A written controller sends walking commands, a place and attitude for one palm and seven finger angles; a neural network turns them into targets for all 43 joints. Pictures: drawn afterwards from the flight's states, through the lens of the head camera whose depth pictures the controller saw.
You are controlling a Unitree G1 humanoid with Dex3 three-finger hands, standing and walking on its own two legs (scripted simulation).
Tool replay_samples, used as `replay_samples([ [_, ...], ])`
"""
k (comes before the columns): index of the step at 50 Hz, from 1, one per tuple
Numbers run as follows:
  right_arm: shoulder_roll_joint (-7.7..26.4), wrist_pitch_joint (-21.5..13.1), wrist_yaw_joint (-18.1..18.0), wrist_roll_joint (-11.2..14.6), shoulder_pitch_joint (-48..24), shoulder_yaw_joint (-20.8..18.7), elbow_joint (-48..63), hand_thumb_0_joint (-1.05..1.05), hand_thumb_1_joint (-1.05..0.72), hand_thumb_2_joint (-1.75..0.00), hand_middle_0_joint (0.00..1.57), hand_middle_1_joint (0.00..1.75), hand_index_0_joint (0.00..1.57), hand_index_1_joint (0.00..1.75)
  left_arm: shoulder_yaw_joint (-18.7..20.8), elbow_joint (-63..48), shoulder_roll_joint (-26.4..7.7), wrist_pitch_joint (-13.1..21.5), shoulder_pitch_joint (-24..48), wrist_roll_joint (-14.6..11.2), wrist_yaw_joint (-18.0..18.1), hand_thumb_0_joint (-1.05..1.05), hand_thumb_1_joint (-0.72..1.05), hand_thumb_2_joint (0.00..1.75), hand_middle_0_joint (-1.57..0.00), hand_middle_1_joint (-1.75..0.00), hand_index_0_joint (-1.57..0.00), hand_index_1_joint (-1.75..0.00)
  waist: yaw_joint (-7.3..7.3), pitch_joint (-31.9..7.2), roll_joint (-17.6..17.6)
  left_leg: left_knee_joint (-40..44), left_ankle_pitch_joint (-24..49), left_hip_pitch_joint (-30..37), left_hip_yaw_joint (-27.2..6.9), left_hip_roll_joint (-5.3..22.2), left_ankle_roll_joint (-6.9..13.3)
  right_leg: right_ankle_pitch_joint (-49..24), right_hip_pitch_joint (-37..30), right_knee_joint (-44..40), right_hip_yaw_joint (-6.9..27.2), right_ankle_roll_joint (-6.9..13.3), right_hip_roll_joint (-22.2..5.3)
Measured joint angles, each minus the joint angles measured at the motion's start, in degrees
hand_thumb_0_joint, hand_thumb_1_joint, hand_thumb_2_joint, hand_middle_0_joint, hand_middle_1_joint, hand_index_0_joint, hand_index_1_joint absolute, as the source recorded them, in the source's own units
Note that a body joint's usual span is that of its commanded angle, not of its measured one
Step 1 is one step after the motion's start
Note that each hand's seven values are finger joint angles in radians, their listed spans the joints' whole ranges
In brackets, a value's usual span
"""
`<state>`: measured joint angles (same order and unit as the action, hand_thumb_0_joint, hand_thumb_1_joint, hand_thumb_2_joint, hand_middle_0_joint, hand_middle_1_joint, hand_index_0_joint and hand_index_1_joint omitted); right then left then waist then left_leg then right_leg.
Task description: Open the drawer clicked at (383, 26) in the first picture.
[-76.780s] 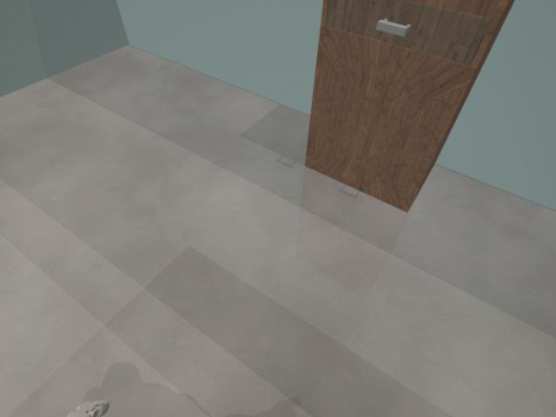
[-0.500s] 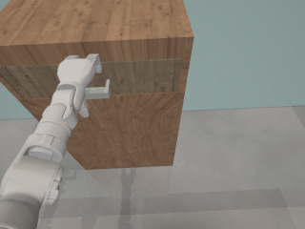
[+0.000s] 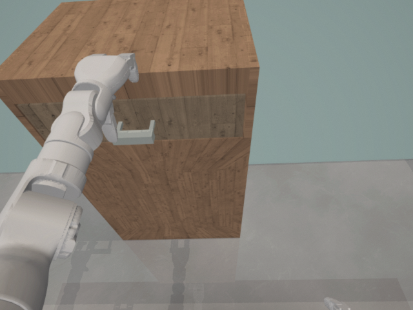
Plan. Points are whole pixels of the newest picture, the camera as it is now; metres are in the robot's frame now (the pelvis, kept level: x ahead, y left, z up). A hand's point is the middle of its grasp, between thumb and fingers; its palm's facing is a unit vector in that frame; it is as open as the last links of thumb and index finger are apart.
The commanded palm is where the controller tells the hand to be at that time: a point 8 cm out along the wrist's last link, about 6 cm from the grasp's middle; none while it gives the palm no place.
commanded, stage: lift the hand off the handle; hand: left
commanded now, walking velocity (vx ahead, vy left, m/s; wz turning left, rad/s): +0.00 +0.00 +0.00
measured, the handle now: (134, 130) +0.52 +0.19 +0.04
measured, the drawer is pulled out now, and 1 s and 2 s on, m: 0.00 0.00 0.00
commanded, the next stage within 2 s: draw the hand back to the body in 0.08 s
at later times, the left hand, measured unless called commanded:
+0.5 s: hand (95, 116) +0.43 +0.21 +0.17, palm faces +0.06 -0.01 -1.00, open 13.8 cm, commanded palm +0.38 +0.22 +0.24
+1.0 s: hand (56, 153) +0.29 +0.21 +0.22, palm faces +0.28 -0.91 -0.30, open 13.4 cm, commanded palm +0.24 +0.26 +0.23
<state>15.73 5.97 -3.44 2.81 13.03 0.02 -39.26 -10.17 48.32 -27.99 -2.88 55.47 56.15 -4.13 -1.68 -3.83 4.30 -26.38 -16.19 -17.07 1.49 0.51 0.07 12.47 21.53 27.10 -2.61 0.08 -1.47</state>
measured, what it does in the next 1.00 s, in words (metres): stands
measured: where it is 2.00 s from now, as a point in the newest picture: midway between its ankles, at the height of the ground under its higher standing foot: outside the picture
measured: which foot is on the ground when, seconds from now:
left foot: down 0.00-1.00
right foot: down 0.00-1.00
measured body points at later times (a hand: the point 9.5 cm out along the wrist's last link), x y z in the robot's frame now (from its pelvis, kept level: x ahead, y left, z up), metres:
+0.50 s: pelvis +0.00 +0.01 +0.00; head +0.02 -0.02 +0.45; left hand +0.42 +0.21 +0.22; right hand +0.12 -0.24 -0.13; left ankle -0.04 +0.12 -0.74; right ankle +0.01 -0.12 -0.74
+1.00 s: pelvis +0.00 +0.01 +0.01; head +0.00 +0.00 +0.46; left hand +0.27 +0.25 +0.24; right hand +0.22 -0.17 -0.07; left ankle -0.04 +0.12 -0.74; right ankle +0.01 -0.12 -0.74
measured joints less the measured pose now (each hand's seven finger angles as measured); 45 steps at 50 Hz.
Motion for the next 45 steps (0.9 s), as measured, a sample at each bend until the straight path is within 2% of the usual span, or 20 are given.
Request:
replay_samples([
  [5, 0.43, -0.17, -0.30, -0.02, 0.82, -0.14, -0.27, 0.01, -0.91, -0.90, 0.20, 0.30, 0.20, 0.30, 1.01, 0.07, -1.18, 2.17, 0.38, -0.51, -1.27, 0.00, -0.49, 0.30, -0.37, -1.23, -0.36, -1.22, -0.17, 0.23, -0.20, 0.43, 0.34, -0.06, 0.06, 0.10, -0.04, -0.45, 0.04, -0.58, 0.05, 0.05, 0.13],
  [12, 0.49, 0.14, 0.17, -0.10, 2.10, -0.54, -0.77, 0.01, -0.91, -0.90, 0.20, 0.30, 0.20, 0.30, 2.33, -1.17, -1.81, 3.97, -0.71, -0.35, -0.43, 0.00, -0.49, 0.30, -0.38, -1.24, -0.35, -1.22, -0.15, 0.12, -0.62, 0.55, 0.47, -0.45, 0.51, 0.19, 0.05, -0.95, 0.44, -1.05, 0.49, -0.03, 0.27],
  [19, 0.39, 1.40, 1.31, 0.08, 2.27, -0.76, 0.25, 0.01, -0.91, -0.90, 0.20, 0.30, 0.20, 0.30, 4.47, -10.69, -2.08, 2.03, -9.13, -1.04, 0.38, 0.00, -0.49, 0.30, -0.35, -1.22, -0.33, -1.21, 0.55, 0.04, 0.01, 1.61, 0.49, 1.45, 1.69, 0.09, 0.44, -1.27, -0.90, -1.85, 1.67, -0.40, 0.31],
  [29, 0.06, 1.54, 2.50, 0.44, -2.87, 0.09, 2.36, 0.01, -0.91, -0.90, 0.20, 0.30, 0.20, 0.30, 4.10, -30.58, -2.50, -2.28, -24.41, -3.75, -1.92, 0.00, -0.49, 0.30, -0.33, -1.20, -0.32, -1.20, 3.47, 0.99, 0.75, 2.61, 0.47, 5.60, 1.23, -0.63, 0.93, -0.94, -5.29, -2.72, 1.27, -0.95, -0.42],
  [35, -0.08, 1.24, 2.83, 0.17, -7.35, 0.90, 3.52, 0.01, -0.91, -0.90, 0.20, 0.30, 0.20, 0.30, 2.98, -38.86, -2.98, -4.28, -29.85, -4.86, -3.51, 0.00, -0.49, 0.30, -0.32, -1.20, -0.32, -1.20, 5.78, 1.43, 0.78, 2.99, 0.83, 7.23, -0.05, -1.17, 1.03, -0.94, -7.60, -3.36, 0.01, -1.10, -1.04],
  [40, -0.72, 1.29, 2.98, -0.35, -10.03, 1.91, 4.67, 0.01, -0.91, -0.90, 0.20, 0.30, 0.20, 0.30, 3.48, -44.73, -3.82, -4.62, -34.61, -5.65, -5.10, 0.00, -0.49, 0.30, -0.32, -1.20, -0.32, -1.20, 7.01, 1.76, 0.75, 3.43, 1.24, 8.19, -0.87, -1.31, 0.98, -1.22, -9.04, -4.14, -0.80, -1.07, -1.21],
  [42, -1.40, -0.07, 2.31, -0.23, -9.76, 2.10, 6.42, 0.01, -0.91, -0.90, 0.20, 0.30, 0.20, 0.30, 7.25, -46.73, -1.39, -2.19, -36.11, -24.47, -3.76, -0.01, -0.49, 0.30, -0.32, -1.20, -0.32, -1.20, 7.25, 3.44, 0.72, 3.17, 1.16, 9.27, -1.42, -1.24, 1.00, -1.23, -10.58, -4.40, -1.37, -0.98, -1.17],
  [43, -1.98, -1.19, 1.85, -0.40, -9.69, 2.67, 6.97, 0.01, -0.91, -0.90, 0.20, 0.30, 0.20, 0.30, 9.57, -48.28, 0.29, -0.37, -37.58, -32.86, -2.50, -0.01, -0.48, 0.30, -0.32, -1.19, -0.32, -1.19, 7.20, 4.30, 0.40, 3.06, 1.02, 9.89, -1.47, -1.13, 0.97, -1.16, -11.22, -4.39, -1.43, -0.91, -1.06],
  [44, -2.69, -2.18, 1.48, -0.69, -9.57, 3.33, 7.37, 0.01, -0.91, -0.90, 0.20, 0.30, 0.20, 0.30, 11.79, -50.30, 2.02, 1.24, -39.52, -39.63, -1.13, -0.01, -0.47, 0.30, -0.32, -1.19, -0.32, -1.19, 6.99, 4.95, -0.01, 3.06, 0.89, 10.52, -1.38, -0.93, 0.87, -1.14, -11.82, -4.50, -1.35, -0.84, -0.85],
  [45, -3.44, -3.10, 1.23, -1.01, -9.28, 3.92, 7.66, 0.01, -0.91, -0.90, 0.20, 0.30, 0.20, 0.30, 13.72, -52.62, 3.74, 2.45, -41.59, -44.83, 0.18, -0.01, -0.46, 0.31, -0.32, -1.18, -0.32, -1.18, 6.71, 5.37, -0.46, 3.14, 0.76, 11.11, -1.26, -0.68, 0.72, -1.16, -12.41, -4.73, -1.25, -0.76, -0.59],
])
